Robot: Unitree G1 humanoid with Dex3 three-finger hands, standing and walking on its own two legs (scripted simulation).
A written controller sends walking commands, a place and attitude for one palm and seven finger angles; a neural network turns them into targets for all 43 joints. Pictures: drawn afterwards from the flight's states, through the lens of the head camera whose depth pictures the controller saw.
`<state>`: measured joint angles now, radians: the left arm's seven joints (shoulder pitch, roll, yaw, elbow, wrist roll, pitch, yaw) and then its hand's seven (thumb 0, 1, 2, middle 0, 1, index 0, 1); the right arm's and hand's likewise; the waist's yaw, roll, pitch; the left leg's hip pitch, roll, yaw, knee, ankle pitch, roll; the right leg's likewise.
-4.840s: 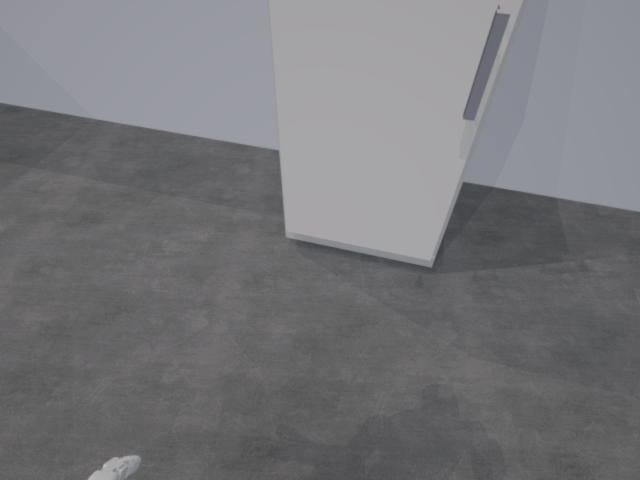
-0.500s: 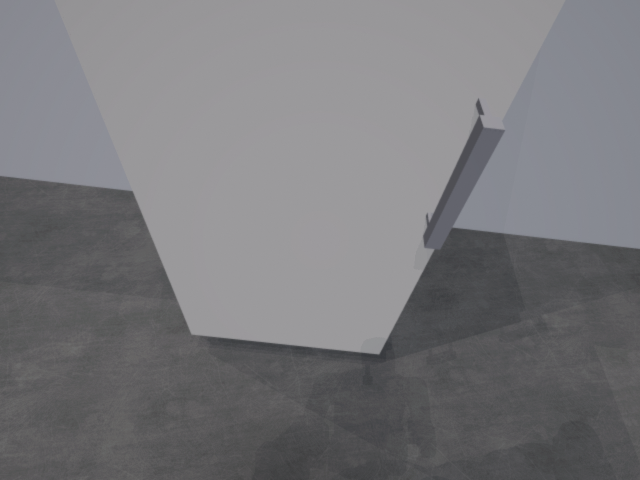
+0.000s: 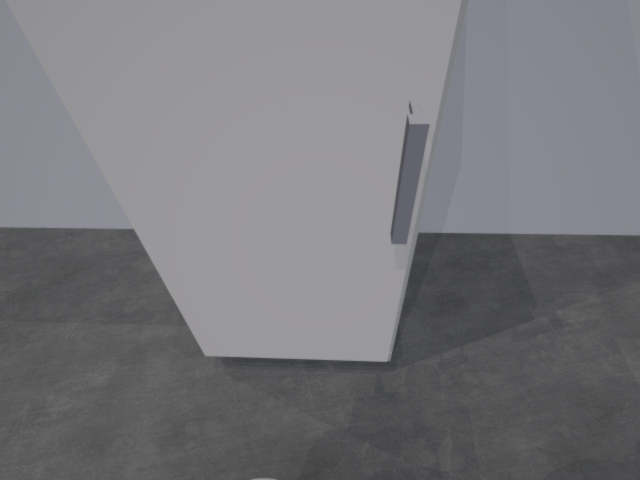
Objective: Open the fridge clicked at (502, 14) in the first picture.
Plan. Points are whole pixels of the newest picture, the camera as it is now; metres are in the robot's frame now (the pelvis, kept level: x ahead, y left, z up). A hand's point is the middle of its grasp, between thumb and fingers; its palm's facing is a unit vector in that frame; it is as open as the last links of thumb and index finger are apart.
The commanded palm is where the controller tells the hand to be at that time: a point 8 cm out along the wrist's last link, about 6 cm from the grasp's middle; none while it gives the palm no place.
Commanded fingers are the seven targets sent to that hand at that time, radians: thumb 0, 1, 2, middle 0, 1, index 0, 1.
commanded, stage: come to a stop and stand still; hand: right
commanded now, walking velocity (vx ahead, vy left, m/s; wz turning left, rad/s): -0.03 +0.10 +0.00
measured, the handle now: (405, 178) +0.56 -0.11 +0.07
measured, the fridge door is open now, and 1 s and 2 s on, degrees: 0 0 0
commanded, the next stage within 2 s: look again from close up in 0.54 s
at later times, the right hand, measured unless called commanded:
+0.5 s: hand out of the picture +0.10 -0.13 -0.18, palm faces +0.07 +0.98 -0.19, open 7.2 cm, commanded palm none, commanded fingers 0.00 -0.90 -0.90 0.20 0.30 0.20 0.30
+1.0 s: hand out of the picture -0.01 -0.16 -0.19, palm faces +0.04 +0.98 -0.17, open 7.4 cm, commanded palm none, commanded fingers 0.00 -0.90 -0.90 0.20 0.30 0.20 0.30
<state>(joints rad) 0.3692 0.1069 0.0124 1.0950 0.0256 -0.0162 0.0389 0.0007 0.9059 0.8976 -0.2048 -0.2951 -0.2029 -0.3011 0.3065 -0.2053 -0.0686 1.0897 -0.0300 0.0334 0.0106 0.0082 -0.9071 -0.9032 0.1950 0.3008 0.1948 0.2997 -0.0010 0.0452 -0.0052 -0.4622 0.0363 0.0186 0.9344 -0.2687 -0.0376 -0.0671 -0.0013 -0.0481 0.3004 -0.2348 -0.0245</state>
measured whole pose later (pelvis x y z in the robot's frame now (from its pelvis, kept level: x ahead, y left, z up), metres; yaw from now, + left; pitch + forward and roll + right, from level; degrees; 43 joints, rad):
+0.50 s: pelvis +0.04 +0.04 -0.01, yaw -1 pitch -1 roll +0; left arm 0.27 0.12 0.02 1.15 0.02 -0.01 0.05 0.00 0.92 0.90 -0.20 -0.29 -0.20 -0.30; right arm 0.17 -0.16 -0.03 1.10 0.00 -0.01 -0.04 -0.01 -0.95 -0.90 0.20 0.30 0.20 0.30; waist 0.01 0.00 0.02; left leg -0.17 0.00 0.11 0.45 -0.26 0.03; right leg -0.12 -0.06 -0.07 0.46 -0.31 0.03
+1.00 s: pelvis +0.00 +0.00 -0.01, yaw -1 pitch -3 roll +0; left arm 0.28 0.17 0.01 1.04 0.02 -0.01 0.02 0.01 0.93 0.90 -0.20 -0.29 -0.20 -0.30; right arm 0.33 -0.15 0.01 1.09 -0.02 0.00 -0.03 0.01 -0.91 -0.90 0.20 0.30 0.20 0.30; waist -0.01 0.01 0.01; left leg -0.22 0.06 0.07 0.49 -0.21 -0.02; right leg -0.20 0.01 -0.08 0.50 -0.25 -0.04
